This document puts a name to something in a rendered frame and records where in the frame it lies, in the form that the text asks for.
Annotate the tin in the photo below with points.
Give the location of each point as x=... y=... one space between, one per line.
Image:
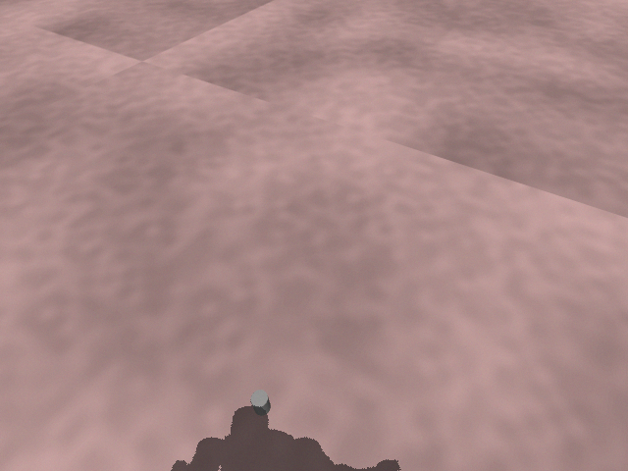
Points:
x=260 y=402

